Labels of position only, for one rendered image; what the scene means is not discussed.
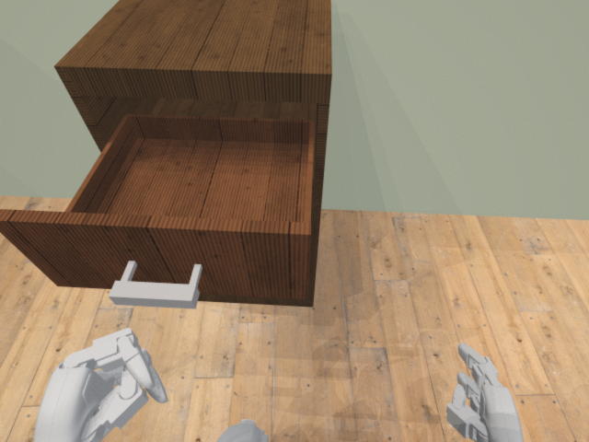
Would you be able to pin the robot right hand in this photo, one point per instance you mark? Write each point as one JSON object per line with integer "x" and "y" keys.
{"x": 493, "y": 416}

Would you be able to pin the cabinet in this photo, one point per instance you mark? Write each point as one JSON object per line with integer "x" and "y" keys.
{"x": 268, "y": 59}

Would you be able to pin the handle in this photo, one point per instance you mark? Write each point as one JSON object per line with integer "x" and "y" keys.
{"x": 163, "y": 295}

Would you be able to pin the left robot thigh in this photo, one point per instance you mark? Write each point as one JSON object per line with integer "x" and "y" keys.
{"x": 243, "y": 433}

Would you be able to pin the drawer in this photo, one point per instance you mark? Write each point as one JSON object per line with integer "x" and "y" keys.
{"x": 168, "y": 192}

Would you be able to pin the robot left hand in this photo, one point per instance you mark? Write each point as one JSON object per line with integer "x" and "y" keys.
{"x": 75, "y": 390}

